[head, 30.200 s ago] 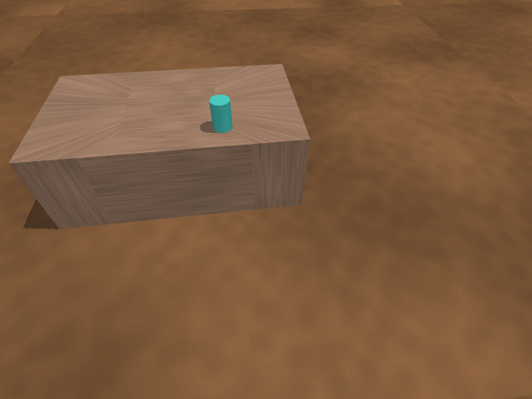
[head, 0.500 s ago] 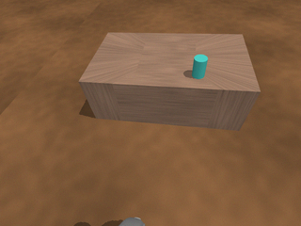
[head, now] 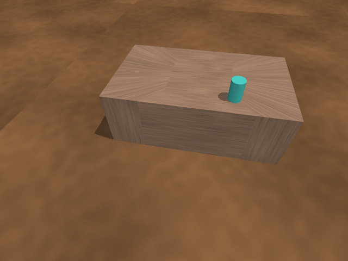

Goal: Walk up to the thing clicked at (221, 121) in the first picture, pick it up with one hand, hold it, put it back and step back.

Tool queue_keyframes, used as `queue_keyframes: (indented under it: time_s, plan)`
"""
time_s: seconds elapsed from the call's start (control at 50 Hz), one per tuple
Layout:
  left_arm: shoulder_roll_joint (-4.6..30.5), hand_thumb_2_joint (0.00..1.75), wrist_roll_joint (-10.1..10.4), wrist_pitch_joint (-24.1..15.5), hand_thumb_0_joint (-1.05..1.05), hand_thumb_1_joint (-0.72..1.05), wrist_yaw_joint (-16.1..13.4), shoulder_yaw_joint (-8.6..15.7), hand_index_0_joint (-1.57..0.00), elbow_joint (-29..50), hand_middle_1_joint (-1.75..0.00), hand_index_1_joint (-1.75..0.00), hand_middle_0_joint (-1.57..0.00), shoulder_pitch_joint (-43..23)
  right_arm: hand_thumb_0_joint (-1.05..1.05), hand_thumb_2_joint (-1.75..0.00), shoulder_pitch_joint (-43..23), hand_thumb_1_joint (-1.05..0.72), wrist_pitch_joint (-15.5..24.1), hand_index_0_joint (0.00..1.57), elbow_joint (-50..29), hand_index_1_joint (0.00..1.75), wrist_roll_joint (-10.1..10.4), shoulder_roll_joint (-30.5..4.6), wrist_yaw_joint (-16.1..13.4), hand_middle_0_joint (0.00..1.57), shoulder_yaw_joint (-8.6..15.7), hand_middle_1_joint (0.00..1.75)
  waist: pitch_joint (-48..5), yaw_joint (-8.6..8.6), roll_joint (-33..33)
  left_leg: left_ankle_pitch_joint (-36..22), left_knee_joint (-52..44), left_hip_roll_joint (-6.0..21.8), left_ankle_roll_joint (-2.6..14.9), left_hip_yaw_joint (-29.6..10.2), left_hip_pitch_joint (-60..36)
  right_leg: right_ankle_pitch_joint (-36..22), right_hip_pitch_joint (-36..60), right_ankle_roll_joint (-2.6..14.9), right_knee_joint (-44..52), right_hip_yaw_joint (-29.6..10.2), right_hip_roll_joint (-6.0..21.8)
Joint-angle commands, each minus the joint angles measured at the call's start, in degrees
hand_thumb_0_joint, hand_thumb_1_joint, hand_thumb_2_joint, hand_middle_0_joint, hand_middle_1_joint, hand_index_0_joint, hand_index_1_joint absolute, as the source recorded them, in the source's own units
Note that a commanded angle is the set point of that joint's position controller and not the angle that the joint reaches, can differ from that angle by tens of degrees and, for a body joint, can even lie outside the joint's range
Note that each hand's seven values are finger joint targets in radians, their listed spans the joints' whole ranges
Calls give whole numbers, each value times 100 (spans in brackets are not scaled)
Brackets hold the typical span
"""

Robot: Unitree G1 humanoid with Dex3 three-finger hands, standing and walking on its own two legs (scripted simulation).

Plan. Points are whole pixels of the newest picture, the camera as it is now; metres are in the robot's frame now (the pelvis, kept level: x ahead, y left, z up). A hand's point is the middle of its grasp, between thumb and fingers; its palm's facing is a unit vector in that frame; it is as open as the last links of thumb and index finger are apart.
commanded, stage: step back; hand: right
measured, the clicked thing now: (236, 89) +1.08 -0.30 -0.28
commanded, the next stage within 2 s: stand in 0.48 s
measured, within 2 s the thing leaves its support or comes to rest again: neither
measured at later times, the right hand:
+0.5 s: hand out of the picture +0.16 -0.22 -0.14, palm faces +0.03 +0.95 -0.32, open 7.4 cm
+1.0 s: hand out of the picture +0.09 -0.25 -0.14, palm faces +0.04 +0.94 -0.33, open 7.4 cm
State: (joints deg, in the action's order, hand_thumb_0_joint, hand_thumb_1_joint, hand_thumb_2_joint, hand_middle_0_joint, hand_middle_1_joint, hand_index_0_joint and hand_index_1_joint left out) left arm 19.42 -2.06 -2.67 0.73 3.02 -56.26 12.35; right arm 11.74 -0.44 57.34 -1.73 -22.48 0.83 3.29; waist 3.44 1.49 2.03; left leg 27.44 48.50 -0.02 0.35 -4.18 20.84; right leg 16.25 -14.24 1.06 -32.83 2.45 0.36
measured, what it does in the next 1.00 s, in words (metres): steps on the spot: left foot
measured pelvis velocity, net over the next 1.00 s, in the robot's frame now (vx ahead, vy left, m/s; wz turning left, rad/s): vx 0.03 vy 0.01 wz -0.04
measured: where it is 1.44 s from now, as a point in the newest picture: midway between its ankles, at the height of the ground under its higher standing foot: outside the picture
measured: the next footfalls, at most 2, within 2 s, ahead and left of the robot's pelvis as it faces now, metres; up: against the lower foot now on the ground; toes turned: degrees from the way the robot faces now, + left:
left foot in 0.08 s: +0.10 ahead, +0.15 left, +0.00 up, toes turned +0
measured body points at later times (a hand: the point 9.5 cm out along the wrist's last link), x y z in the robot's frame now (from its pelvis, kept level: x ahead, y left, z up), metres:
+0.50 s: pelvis +0.04 +0.02 +0.01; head +0.06 +0.02 +0.46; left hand +0.15 +0.33 -0.11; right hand +0.16 -0.27 -0.12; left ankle +0.06 +0.15 -0.73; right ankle +0.02 -0.12 -0.73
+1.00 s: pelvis +0.03 +0.01 +0.02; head +0.03 +0.01 +0.47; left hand +0.12 +0.31 -0.11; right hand +0.09 -0.30 -0.11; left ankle +0.06 +0.15 -0.73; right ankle +0.02 -0.12 -0.73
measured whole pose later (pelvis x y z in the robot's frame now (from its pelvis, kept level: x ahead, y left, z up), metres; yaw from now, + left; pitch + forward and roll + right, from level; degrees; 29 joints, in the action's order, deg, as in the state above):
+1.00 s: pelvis +0.03 +0.01 +0.02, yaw -2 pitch -3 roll +0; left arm 20.1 -0.2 -1.2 0.6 0.0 -65.3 5.9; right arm 5.4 0.2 65.9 -0.8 -20.3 1.1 1.3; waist 3.2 -0.8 0.2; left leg 7.9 18.2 2.2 -1.5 1.5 7.2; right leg 10.8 -4.9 -1.1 -18.7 -1.2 0.9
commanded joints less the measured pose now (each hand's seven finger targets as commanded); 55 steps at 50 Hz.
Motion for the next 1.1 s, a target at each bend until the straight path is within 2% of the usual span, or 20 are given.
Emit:
queue_keyframes:
  time_s: [0.0,0.04,0.06,0.08,0.1,0.12,0.14,0.16,0.2,0.26,0.32,0.4,0.44,0.46,0.54,0.74,0.92,0.96,1.02,1.08]
  plan:
    - [1723,90,18,-99,0,90,-107,373,-20,492,-30,-30,-20,-600,0,-90,128,-90,202,20,-239,30,20,-875,-52,20,201,30,-153,-137,-1089,-323,-950,202,-49,350,-411,-350,-394,881,1204,-1341,1412]
    - [1556,90,87,-10,0,90,-105,269,-20,517,-30,-30,-20,-737,0,-90,201,-90,224,20,-106,30,-6,-800,-87,20,228,30,-345,-279,-841,-1279,-1970,-33,-46,595,-1115,-893,-536,623,509,-906,1076]
    - [1386,90,107,23,0,90,-103,189,-20,517,-30,-30,-20,-672,0,-90,139,-90,232,20,-107,30,-36,-856,-125,20,242,30,-376,-292,-620,-1679,-2272,82,-5,401,-1391,-918,-721,447,231,-760,906]
    - [1144,90,145,53,0,90,-92,105,-20,551,-30,-30,-20,-576,0,-90,0,-90,264,20,-163,30,-91,-1100,-159,20,275,30,-541,-225,-33,-1765,-2603,808,214,-572,-1430,-799,-806,207,-154,-568,582]
    - [1085,90,225,120,0,90,-102,95,-20,447,-30,-30,-20,-522,0,-90,-412,-90,289,20,-285,30,-59,-1381,-166,20,274,30,-528,-51,436,-1149,-2962,1530,683,-1545,-790,473,-576,1,-544,-244,66]
    - [1319,90,213,157,0,90,-128,176,-20,273,-30,-30,-20,-403,0,-90,-618,-90,273,20,-318,30,-9,-1558,-144,20,292,30,-430,-22,414,-928,-2957,1745,1088,-1597,-224,1106,34,7,-697,-290,85]
    - [1285,90,170,143,0,90,-135,132,-20,233,-30,-30,-20,-423,0,-90,-737,-90,272,20,-279,30,-28,-1433,-142,20,260,30,-387,0,258,-1295,-2865,1621,1014,-1350,-368,964,8,39,-429,-288,82]
    - [1192,90,160,125,0,90,-135,118,-20,185,-30,-30,-20,-409,0,-90,-792,-90,274,20,-264,30,-13,-1333,-150,20,207,30,-406,46,357,-1940,-2659,1435,820,-1015,-543,459,91,61,-53,-323,151]
    - [1352,90,172,46,0,90,-163,141,-20,28,-30,-30,-20,-246,0,-90,-913,-90,273,20,-214,30,39,-1168,-166,20,145,30,-649,83,484,-3159,-2150,1015,405,-351,-669,-1011,525,78,370,-541,350]
    - [1434,90,181,42,0,90,-172,156,-20,24,-30,-30,-20,-525,0,-90,-778,-90,252,20,-79,30,108,-1026,-194,20,110,30,-969,-77,215,-3716,-2044,803,235,-7,-1099,-2038,687,136,263,-671,538]
    - [1374,90,190,84,0,90,-183,94,-20,-47,-30,-30,-20,-712,0,-90,-977,-90,225,20,5,30,105,-1019,-196,20,109,30,-822,-64,137,-3513,-2241,873,260,-41,-1141,-1840,582,95,384,-656,516]
    - [1351,90,149,102,0,90,-166,59,-20,-216,-30,-30,-20,-766,0,-90,-1310,-90,209,20,72,30,101,-949,-173,20,97,30,-644,-34,-62,-2581,-2586,913,264,-76,-1102,-1476,579,59,721,-701,524]
    - [1383,90,134,71,0,90,-161,77,-20,-246,-30,-30,-20,-819,0,-90,-1282,-90,209,20,137,30,110,-912,-162,20,85,30,-747,-68,-283,-2662,-2472,821,207,99,-1206,-1792,719,79,837,-790,614]
    - [1224,90,193,40,0,90,-129,-35,-20,-306,-30,-30,-20,-854,0,-90,-1129,-90,213,20,166,30,157,-923,-125,20,53,30,-832,-170,-314,-2872,-2585,729,158,-7,-1498,-1922,696,36,1105,-844,676]
    - [1313,90,197,11,0,90,-145,-39,-20,-340,-30,-30,-20,-1037,0,-90,-1160,-90,254,20,270,30,137,-941,-86,20,35,30,-793,-195,-239,-3427,-2778,813,112,9,-1748,-2150,854,-41,1220,-767,675]
    - [1324,90,155,31,0,90,-116,-28,-20,-477,-30,-30,-20,-1084,0,-90,-1272,-90,244,20,343,30,127,-891,-66,20,-5,30,-474,-149,-162,-2388,-3239,763,11,42,-1547,-1203,861,-58,1705,-782,688]
    - [1341,90,159,32,0,90,-97,-32,-20,-516,-30,-30,-20,-989,0,-90,-1087,-90,242,20,440,30,115,-945,-66,20,-17,30,-486,-161,-207,-2268,-3274,778,17,46,-1598,-1133,791,-24,1796,-844,702]
    - [1332,90,172,40,0,90,-95,-44,-20,-546,-30,-30,-20,-953,0,-90,-1023,-90,239,20,474,30,119,-934,-62,20,-29,30,-324,-178,-277,-1981,-3320,754,-9,41,-1607,-745,549,-27,1876,-866,672]
    - [1361,90,161,36,0,90,-99,-43,-20,-498,-30,-30,-20,-992,0,-90,-949,-90,235,20,476,30,114,-945,-58,20,-30,30,-460,-214,-301,-2155,-3262,782,10,45,-1641,-990,641,-22,1836,-870,696]
    - [1347,90,170,42,0,90,-95,-63,-20,-519,-30,-30,-20,-921,0,-90,-909,-90,224,20,499,30,117,-927,-58,20,-47,30,-367,-209,-333,-1985,-3265,765,10,47,-1666,-723,480,-23,1906,-899,686]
